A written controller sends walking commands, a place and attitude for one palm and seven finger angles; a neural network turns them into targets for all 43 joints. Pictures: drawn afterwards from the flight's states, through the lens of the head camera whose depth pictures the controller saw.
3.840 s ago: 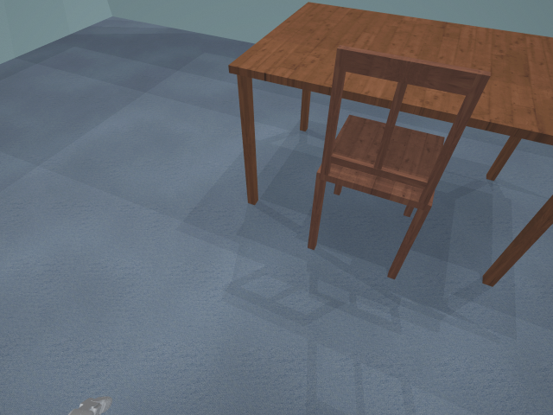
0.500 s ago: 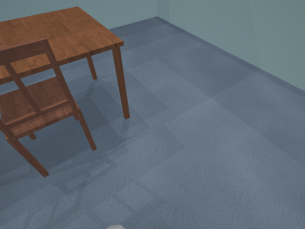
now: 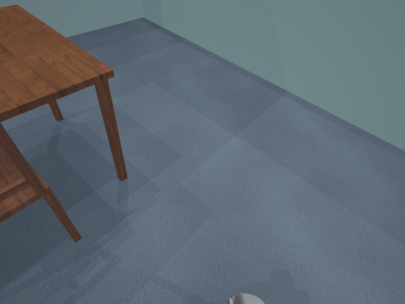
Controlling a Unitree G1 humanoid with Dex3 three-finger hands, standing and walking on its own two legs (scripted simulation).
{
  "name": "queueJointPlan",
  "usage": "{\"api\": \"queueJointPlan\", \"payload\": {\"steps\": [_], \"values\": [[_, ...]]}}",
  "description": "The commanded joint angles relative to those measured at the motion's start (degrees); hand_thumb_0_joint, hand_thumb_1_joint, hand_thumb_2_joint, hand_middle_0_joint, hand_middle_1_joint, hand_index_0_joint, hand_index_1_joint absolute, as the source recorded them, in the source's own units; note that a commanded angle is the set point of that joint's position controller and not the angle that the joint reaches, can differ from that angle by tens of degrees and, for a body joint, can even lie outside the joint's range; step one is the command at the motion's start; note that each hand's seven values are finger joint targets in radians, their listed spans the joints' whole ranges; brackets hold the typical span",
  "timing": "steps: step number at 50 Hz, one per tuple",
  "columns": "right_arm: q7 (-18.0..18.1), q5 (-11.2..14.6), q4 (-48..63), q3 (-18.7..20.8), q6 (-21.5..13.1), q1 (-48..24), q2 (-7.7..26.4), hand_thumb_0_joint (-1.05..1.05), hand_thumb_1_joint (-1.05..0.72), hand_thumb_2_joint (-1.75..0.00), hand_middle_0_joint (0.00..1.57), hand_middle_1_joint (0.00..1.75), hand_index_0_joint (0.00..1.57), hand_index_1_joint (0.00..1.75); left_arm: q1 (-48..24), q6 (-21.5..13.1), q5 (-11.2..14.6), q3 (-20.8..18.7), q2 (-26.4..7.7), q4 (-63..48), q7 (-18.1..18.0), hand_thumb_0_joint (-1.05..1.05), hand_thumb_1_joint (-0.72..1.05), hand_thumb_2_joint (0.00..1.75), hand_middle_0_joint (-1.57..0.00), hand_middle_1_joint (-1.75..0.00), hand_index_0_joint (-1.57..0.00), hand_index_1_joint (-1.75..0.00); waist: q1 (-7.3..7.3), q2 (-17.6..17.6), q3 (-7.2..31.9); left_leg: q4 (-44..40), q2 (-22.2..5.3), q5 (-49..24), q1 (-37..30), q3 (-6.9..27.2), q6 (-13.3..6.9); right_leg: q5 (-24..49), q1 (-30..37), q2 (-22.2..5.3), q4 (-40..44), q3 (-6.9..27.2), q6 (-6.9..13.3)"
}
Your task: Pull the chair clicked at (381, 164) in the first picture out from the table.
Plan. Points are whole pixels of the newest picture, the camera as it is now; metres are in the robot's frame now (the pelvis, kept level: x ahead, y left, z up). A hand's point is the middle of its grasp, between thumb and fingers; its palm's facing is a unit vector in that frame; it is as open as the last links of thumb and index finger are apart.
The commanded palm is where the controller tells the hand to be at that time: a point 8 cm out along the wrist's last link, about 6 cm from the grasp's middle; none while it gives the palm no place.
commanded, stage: walk to a spot facing it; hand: left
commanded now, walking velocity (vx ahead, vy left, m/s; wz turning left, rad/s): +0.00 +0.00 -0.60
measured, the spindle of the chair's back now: out of the picture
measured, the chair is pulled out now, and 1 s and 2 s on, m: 0.00 0.00 0.00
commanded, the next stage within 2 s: turn to face it in 1.70 s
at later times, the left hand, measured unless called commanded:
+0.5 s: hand (161, 240) +0.30 +0.12 -0.17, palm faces -0.27 -0.93 -0.24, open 7.4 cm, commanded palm none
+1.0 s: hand (135, 225) +0.34 +0.20 -0.18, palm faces -0.45 -0.87 -0.21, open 7.4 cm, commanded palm none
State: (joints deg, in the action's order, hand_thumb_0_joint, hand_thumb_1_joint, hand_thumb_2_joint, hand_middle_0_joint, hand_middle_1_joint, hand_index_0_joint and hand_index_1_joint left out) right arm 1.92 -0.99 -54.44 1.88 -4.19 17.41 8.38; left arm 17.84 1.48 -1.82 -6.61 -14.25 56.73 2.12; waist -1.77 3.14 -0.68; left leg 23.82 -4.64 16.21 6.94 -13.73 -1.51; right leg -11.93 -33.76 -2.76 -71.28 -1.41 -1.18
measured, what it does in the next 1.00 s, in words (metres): walks ahead, turning right: right foot, then left foot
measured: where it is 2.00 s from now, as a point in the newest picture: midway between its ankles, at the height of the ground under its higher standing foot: outside the picture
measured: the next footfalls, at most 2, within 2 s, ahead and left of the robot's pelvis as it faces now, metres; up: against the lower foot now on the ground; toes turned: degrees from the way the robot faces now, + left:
right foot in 0.30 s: +0.23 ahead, -0.11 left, +0.00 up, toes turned -18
left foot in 0.80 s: +0.25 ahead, +0.11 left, +0.00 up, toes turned -25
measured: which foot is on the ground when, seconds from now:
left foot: down 0.00-0.30, up 0.32-0.78, down 0.80-1.00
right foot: up 0.00-0.28, down 0.30-0.82, up 0.84-1.00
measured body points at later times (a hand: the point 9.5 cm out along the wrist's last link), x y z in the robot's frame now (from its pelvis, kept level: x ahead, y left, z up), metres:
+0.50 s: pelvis +0.14 -0.03 -0.02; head +0.17 -0.05 +0.43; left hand +0.31 +0.17 -0.15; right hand +0.12 -0.27 -0.17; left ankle +0.16 +0.14 -0.65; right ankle +0.19 -0.10 -0.75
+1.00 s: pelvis +0.19 +0.03 +0.00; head +0.23 +0.05 +0.44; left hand +0.36 +0.24 -0.17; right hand +0.14 -0.23 -0.12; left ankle +0.22 +0.12 -0.75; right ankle +0.09 -0.09 -0.64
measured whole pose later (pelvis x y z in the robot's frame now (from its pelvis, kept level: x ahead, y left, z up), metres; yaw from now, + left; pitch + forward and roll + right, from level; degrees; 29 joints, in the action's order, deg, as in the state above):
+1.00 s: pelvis +0.19 +0.03 +0.00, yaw -34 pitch +0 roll -2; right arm 2.1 -1.5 -49.8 1.0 0.8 11.3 9.6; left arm 15.2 4.2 -1.5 -6.8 -15.9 54.2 1.2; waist -2.1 3.5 -2.7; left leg 26.7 -3.7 16.9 9.8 -8.3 -1.3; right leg -21.0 -31.2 0.9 -68.8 2.3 -4.2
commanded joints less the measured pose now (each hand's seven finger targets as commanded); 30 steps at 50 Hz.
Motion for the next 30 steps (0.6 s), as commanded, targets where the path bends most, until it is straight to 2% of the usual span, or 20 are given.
{"api": "queueJointPlan", "payload": {"steps": [1, 4, 6, 8, 9, 10, 11, 12, 13, 14, 15, 16, 17, 18, 19, 20, 21, 23, 27, 30], "values": [[0.3, 0.3, 0.3, 1.4, -0.9, 5.3, 7.0, 0.0, -0.9, -0.9, 0.2, 0.3, 0.2, 0.3, -1.0, 0.1, -0.1, 0.8, 1.6, -4.1, 0.4, 0.0, 0.9, 0.9, -0.2, -0.3, -0.2, -0.3, 0.55, -10.6, -4.7, -8.3, -13.1, -33.8, -1.4, 3.1, 0.3, 3.3, -7.8, -1.6, 1.6, -1.1, -1.1], [0.3, 0.0, -0.9, 1.3, -0.4, 6.8, 7.3, 0.0, -0.9, -0.9, 0.2, 0.3, 0.2, 0.3, -5.9, 0.2, 0.0, 1.3, 1.9, -5.7, 0.5, 0.0, 0.9, 0.9, -0.2, -0.3, -0.2, -0.3, 1.51, -11.1, -5.2, -6.6, -13.4, -39.9, -4.9, 1.2, -1.8, 3.7, -8.5, -1.7, 9.8, -3.5, -1.2], [0.3, -0.4, -1.6, 1.6, 0.1, 7.8, 8.0, 0.0, -0.9, -0.9, 0.2, 0.3, 0.2, 0.3, -10.4, -0.1, 0.1, 1.7, 2.2, -7.0, 0.6, 0.0, 0.9, 0.9, -0.2, -0.3, -0.2, -0.3, 3.05, -11.5, -5.7, -4.9, -13.7, -41.7, -7.1, -0.1, -3.3, 2.1, -7.1, -1.3, 17.9, -5.3, -0.8], [0.2, -0.6, -2.3, 2.1, 0.8, 9.3, 8.7, 0.0, -0.9, -0.9, 0.2, 0.3, 0.2, 0.3, -13.6, -0.3, 0.3, 2.0, 2.0, -8.0, 0.4, 0.0, 0.9, 0.9, -0.2, -0.3, -0.2, -0.3, 4.48, -11.6, -5.8, -2.9, -14.6, -45.0, -8.5, -0.8, -3.8, -0.7, -4.4, 0.1, 23.6, -7.2, 0.2], [0.2, -0.6, -2.3, 2.3, 1.0, 8.4, 9.2, 0.0, -0.9, -0.9, 0.2, 0.3, 0.2, 0.3, -13.1, -0.4, 0.3, 2.0, 2.0, -8.2, 0.3, 0.0, 0.9, 0.9, -0.2, -0.3, -0.2, -0.3, 3.56, -12.0, -5.1, -1.1, -15.2, -47.9, -9.8, -1.8, -4.0, -1.1, -3.1, 0.5, 26.1, -7.4, 0.9], [0.2, -0.5, -2.1, 2.6, 1.2, 8.1, 9.9, 0.0, -0.9, -0.9, 0.2, 0.3, 0.2, 0.3, -12.5, -0.7, 0.2, 2.0, 1.6, -8.2, 0.2, 0.0, 0.9, 0.9, -0.2, -0.3, -0.2, -0.3, 3.24, -12.1, -4.0, 1.6, -15.5, -51.8, -10.3, -2.6, -3.8, -1.6, -0.5, 1.5, 28.2, -8.2, 1.6], [0.1, -0.4, -1.9, 3.1, 1.4, 7.6, 10.8, 0.0, -0.9, -0.9, 0.2, 0.3, 0.2, 0.3, -10.7, -1.0, 0.2, 1.8, 0.8, -7.9, 0.0, 0.0, 0.9, 0.9, -0.2, -0.3, -0.2, -0.3, 2.19, -12.4, -1.8, 5.7, -15.7, -55.3, -10.9, -3.2, -3.3, -1.9, 3.6, 2.6, 30.6, -8.6, 2.4], [0.0, -0.1, -1.2, 3.3, 1.5, 6.3, 11.8, 0.0, -0.9, -0.9, 0.2, 0.3, 0.2, 0.3, -6.9, -1.5, 0.0, 1.5, -0.3, -7.1, -0.1, 0.0, 0.9, 0.9, -0.2, -0.3, -0.2, -0.3, 0.21, -12.4, 0.6, 11.6, -15.5, -56.6, -10.0, -4.0, -2.5, -1.1, 9.7, 3.8, 33.2, -9.2, 3.1], [-0.3, 0.2, -0.7, 3.5, 1.7, 6.3, 11.9, 0.0, -0.9, -0.9, 0.2, 0.3, 0.2, 0.3, -1.9, -2.2, -0.2, 1.0, -2.4, -5.8, -0.4, 0.0, 0.9, 0.9, -0.2, -0.3, -0.2, -0.3, -2.18, -9.4, 4.0, 21.2, -14.5, -53.7, -4.9, -3.9, -0.6, 2.7, 20.5, 4.7, 38.2, -9.3, 3.9], [-0.8, 1.0, 0.5, 3.1, 2.0, 6.1, 10.9, 0.0, -0.9, -0.9, 0.2, 0.3, 0.2, 0.3, 5.2, -3.1, -0.4, -0.2, -7.0, -4.1, -0.9, 0.0, 0.9, 0.9, -0.2, -0.3, -0.2, -0.3, -5.97, -1.8, 10.1, 37.3, -12.0, -33.3, 7.7, -4.2, 2.4, 19.2, 37.6, -3.7, 41.3, 0.2, 7.5], [-0.8, 1.6, 2.6, 2.4, 1.9, 7.6, 6.8, 0.0, -0.9, -0.9, 0.2, 0.3, 0.2, 0.3, 8.6, -3.5, 0.6, -1.3, -13.1, -3.7, -1.9, 0.0, 0.9, 0.9, -0.2, -0.3, -0.2, -0.3, -5.1, 10.7, 18.0, 58.6, 0.0, 19.9, 25.7, -0.5, 6.6, 49.5, 50.3, -22.0, 41.3, 29.6, 16.8], [0.0, 1.4, 4.3, 2.4, 2.4, 3.1, 8.4, 0.0, -0.9, -0.9, 0.2, 0.3, 0.2, 0.3, 8.5, -2.7, 1.9, -1.6, -14.1, -4.1, -2.9, 0.0, 0.9, 0.9, -0.2, -0.3, -0.2, -0.3, -5.79, 5.7, 19.6, 60.9, -0.8, 21.3, 25.9, 10.6, 5.3, 50.4, 47.1, -22.7, 44.7, 28.0, 19.8], [0.0, 1.2, 4.3, 2.6, 3.0, 1.7, 6.8, 0.0, -0.9, -0.9, 0.2, 0.3, 0.2, 0.3, 2.9, -2.0, 2.1, -1.0, -11.9, -5.0, -3.3, 0.0, 0.9, 0.9, -0.2, -0.3, -0.2, -0.3, -2.94, -0.1, 10.4, 60.0, -3.3, 16.0, 27.6, 11.9, 5.1, 43.0, 39.9, -20.4, 46.2, 21.6, 18.6], [-0.4, 0.7, 4.2, 2.3, 3.6, 1.3, 6.5, 0.0, -0.9, -0.9, 0.2, 0.3, 0.2, 0.3, -2.4, -1.8, 2.0, -0.6, -10.1, -6.9, -3.5, 0.0, 0.9, 0.9, -0.2, -0.3, -0.2, -0.3, -0.9, 1.3, 8.3, 58.2, -4.7, 11.4, 26.7, 12.5, 5.7, 31.9, 32.9, -17.3, 48.2, 21.5, 15.9], [-0.4, 0.2, 3.5, 2.2, 4.4, 0.7, 7.3, 0.0, -0.9, -0.9, 0.2, 0.3, 0.2, 0.3, -5.5, -1.9, 1.9, 0.0, -8.7, -7.8, -3.6, 0.0, 0.9, 0.9, -0.2, -0.3, -0.2, -0.3, 0.74, 0.3, 5.6, 55.2, -5.3, 8.7, 24.8, 13.1, 5.9, 24.7, 25.6, -15.3, 51.1, 19.0, 13.8], [-0.3, -0.2, 2.8, 2.3, 5.2, 0.5, 7.1, 0.0, -0.9, -0.9, 0.2, 0.3, 0.2, 0.3, -7.6, -2.1, 1.7, 0.4, -7.4, -8.1, -3.7, 0.0, 0.9, 0.9, -0.2, -0.3, -0.2, -0.3, 1.97, -0.3, 2.5, 52.8, -5.3, 6.7, 22.4, 13.1, 6.0, 21.5, 18.9, -13.3, 53.1, 15.9, 12.3], [-0.3, -0.4, 2.3, 2.2, 5.8, 2.0, 6.8, 0.0, -0.9, -0.9, 0.2, 0.3, 0.2, 0.3, -9.0, -2.2, 1.4, 0.7, -7.0, -8.3, -3.6, 0.0, 0.9, 0.9, -0.2, -0.3, -0.2, -0.3, 3.39, -1.2, 2.1, 50.6, -4.9, 5.4, 21.1, 13.1, 6.0, 19.4, 16.0, -11.6, 53.7, 13.8, 11.4], [-0.4, -0.4, 2.0, 2.2, 6.3, 3.2, 6.5, 0.0, -0.9, -0.9, 0.2, 0.3, 0.2, 0.3, -9.9, -2.2, 0.8, 0.7, -7.1, -8.3, -3.4, 0.0, 0.9, 0.9, -0.2, -0.3, -0.2, -0.3, 4.64, -0.2, 2.1, 45.6, -4.1, 4.6, 19.6, 12.8, 6.4, 15.4, 13.1, -9.4, 53.9, 12.3, 10.8], [-0.7, -0.6, 4.0, 2.4, 6.2, -1.3, 7.0, 0.0, -0.9, -0.9, 0.2, 0.3, 0.2, 0.3, -7.6, -1.8, 0.9, 0.4, -7.2, -8.2, -2.6, 0.0, 0.9, 0.9, -0.2, -0.3, -0.2, -0.3, 2.92, 3.2, 2.4, 39.6, -2.4, 2.1, 21.6, 13.0, 6.5, 4.9, 14.1, -7.0, 55.0, 15.1, 10.2], [-0.7, -0.4, 6.4, 2.2, 5.6, -5.8, 7.3, 0.0, -0.9, -0.9, 0.2, 0.3, 0.2, 0.3, -5.8, -1.6, 0.5, 0.1, -7.7, -8.5, -2.5, 0.0, 0.9, 0.9, -0.2, -0.3, -0.2, -0.3, 1.3, 3.7, 3.3, 31.6, -0.7, 4.6, 20.9, 12.9, 6.6, 6.9, 17.0, -7.0, 53.3, 18.4, 11.0]]}}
